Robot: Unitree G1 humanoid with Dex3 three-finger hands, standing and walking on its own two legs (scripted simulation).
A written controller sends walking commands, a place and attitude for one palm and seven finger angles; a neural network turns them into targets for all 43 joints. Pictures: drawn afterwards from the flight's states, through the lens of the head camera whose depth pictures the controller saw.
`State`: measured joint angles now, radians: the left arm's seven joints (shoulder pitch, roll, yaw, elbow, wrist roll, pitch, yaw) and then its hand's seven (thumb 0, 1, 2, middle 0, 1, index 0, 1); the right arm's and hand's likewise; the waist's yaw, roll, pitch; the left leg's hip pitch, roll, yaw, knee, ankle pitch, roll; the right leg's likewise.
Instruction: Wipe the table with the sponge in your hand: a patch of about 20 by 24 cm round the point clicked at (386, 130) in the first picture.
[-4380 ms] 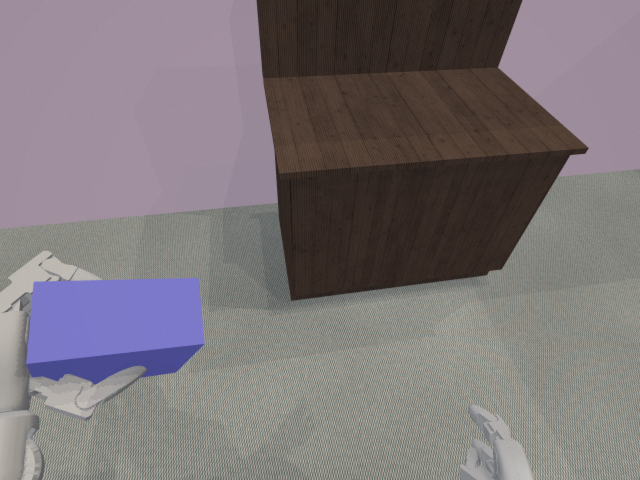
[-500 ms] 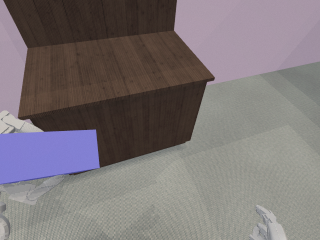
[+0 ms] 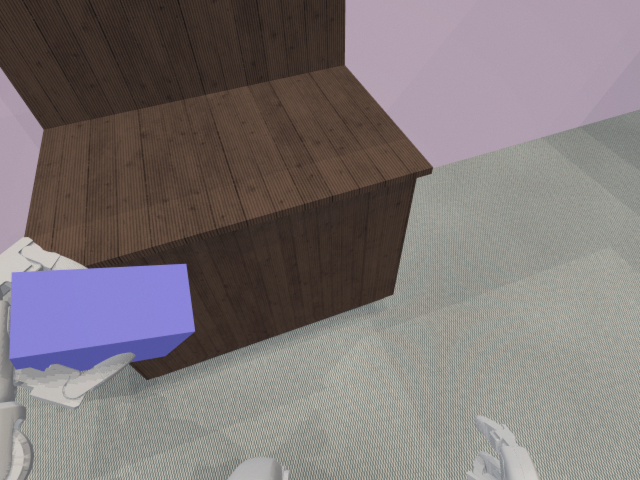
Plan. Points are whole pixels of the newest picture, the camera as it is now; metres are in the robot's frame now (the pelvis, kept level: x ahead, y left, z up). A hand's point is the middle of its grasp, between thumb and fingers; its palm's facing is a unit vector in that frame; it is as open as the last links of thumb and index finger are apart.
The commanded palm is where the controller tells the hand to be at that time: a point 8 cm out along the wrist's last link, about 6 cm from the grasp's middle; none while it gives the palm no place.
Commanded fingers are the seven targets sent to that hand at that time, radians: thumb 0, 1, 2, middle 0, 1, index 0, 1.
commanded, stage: take the last steps up to it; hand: left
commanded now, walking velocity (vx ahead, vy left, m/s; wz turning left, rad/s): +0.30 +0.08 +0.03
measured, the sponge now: (129, 319) +0.24 +0.20 +0.15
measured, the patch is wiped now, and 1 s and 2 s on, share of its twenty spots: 0.00 0.00 0.00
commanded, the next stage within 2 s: come to a stop and stand still in 1.16 s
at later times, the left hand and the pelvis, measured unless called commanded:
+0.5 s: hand (78, 223) +0.33 +0.28 +0.18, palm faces +0.42 -0.83 -0.37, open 10.3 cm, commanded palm +0.26 +0.31 +0.18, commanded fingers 0.00 0.10 1.30 -1.20 -1.60 -1.20 -1.60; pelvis +0.10 +0.04 +0.00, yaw +0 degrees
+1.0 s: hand (168, 173) +0.41 +0.21 +0.18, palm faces +0.32 -0.82 -0.48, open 10.3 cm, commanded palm +0.35 +0.27 +0.18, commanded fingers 0.00 0.10 1.30 -1.20 -1.60 -1.20 -1.60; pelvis +0.19 -0.01 +0.01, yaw +0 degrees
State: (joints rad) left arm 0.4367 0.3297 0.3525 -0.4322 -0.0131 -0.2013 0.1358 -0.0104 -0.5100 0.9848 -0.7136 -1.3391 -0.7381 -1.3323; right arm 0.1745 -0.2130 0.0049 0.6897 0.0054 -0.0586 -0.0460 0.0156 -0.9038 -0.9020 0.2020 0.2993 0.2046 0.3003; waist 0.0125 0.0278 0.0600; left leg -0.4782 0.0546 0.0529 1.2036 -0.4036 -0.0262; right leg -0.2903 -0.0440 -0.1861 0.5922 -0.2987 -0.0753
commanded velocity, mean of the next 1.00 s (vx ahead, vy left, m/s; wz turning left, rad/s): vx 0.26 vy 0.06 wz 0.01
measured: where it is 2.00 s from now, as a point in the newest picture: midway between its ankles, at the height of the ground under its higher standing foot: (345, 477)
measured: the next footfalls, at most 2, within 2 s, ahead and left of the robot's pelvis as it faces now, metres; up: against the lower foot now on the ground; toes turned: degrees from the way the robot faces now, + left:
left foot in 0.32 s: +0.17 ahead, +0.16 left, +0.00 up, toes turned +10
right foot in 0.72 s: +0.21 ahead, -0.10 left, +0.00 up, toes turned -10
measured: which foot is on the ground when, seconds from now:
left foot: up 0.00-0.30, down 0.32-0.72, up 0.74-1.00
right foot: down 0.00-0.32, up 0.34-0.70, down 0.72-1.00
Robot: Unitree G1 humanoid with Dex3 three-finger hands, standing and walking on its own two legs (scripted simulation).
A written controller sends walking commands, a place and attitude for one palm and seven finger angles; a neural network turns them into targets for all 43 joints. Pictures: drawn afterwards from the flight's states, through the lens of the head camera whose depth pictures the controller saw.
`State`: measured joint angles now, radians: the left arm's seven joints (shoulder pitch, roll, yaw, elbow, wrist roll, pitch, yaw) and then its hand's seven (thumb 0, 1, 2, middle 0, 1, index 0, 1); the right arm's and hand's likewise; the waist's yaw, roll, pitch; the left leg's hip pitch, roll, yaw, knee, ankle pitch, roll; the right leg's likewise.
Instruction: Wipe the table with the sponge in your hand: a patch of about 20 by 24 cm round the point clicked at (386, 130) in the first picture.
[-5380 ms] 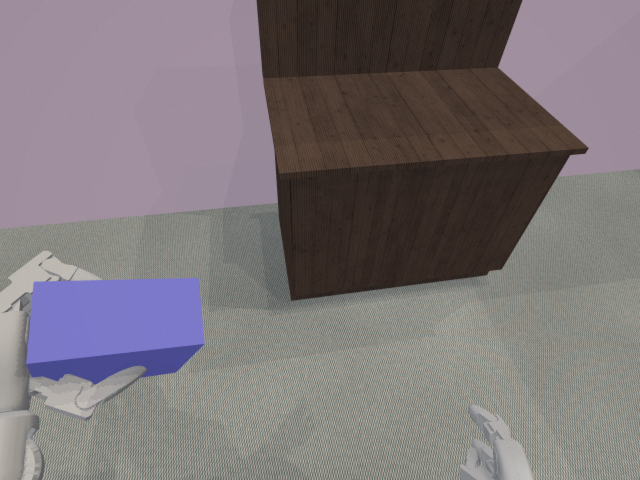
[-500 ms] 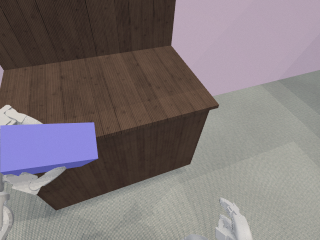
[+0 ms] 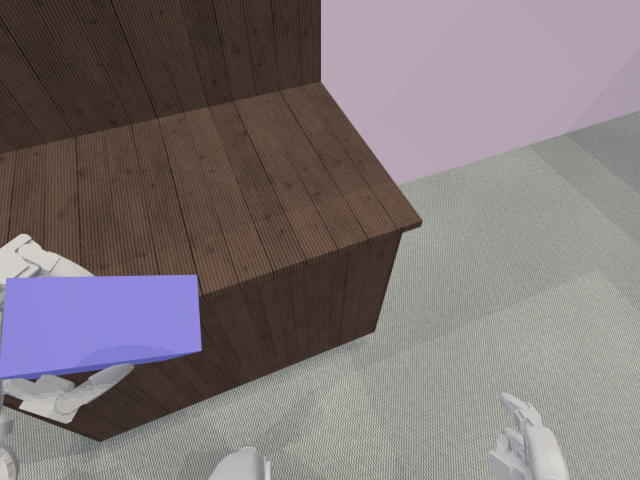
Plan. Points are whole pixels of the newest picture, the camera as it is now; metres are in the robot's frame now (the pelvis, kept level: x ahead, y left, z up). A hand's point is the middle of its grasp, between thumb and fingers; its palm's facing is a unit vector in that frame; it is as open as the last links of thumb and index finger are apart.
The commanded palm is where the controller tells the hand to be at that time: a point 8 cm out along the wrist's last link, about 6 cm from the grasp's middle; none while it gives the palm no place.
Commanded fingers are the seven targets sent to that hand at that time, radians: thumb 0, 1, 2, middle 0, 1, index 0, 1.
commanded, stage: take the last steps up to it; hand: left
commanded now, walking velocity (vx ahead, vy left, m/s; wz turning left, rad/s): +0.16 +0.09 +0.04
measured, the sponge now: (130, 326) +0.23 +0.18 +0.15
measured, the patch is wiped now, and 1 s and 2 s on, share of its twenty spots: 0.00 0.00 0.00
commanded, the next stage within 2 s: come to a stop and stand still in 0.16 s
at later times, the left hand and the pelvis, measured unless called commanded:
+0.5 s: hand (80, 290) +0.26 +0.22 +0.17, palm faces +0.41 -0.79 -0.46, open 10.3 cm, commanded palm +0.21 +0.27 +0.17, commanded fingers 0.00 0.10 1.30 -1.20 -1.60 -1.20 -1.60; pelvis +0.05 -0.01 -0.01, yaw +1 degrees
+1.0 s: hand (77, 322) +0.23 +0.22 +0.16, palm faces +0.42 -0.82 -0.39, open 10.3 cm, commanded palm +0.19 +0.25 +0.17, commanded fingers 0.00 0.10 1.30 -1.20 -1.60 -1.20 -1.60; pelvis +0.02 -0.02 +0.00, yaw -1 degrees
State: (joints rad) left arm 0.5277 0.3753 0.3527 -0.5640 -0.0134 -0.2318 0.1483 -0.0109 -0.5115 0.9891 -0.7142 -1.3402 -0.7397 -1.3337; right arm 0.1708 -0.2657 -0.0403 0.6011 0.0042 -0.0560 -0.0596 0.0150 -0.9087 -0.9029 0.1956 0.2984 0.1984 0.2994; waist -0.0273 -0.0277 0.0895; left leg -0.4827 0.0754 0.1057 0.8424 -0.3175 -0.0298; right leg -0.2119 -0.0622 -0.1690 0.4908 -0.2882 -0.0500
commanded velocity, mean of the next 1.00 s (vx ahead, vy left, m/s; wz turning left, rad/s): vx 0.02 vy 0.01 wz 0.00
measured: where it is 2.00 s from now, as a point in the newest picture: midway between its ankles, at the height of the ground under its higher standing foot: outside the picture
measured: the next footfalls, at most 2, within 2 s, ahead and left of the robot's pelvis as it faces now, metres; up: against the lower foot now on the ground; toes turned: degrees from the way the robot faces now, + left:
left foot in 0.12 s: +0.12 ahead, +0.14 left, +0.00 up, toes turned +9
right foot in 0.44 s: +0.12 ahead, -0.10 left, +0.00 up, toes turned -4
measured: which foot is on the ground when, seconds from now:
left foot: up 0.00-0.10, down 0.12-0.48, up 0.50-0.70, down 0.72-1.00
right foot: down 0.00-0.12, up 0.14-0.42, down 0.44-1.00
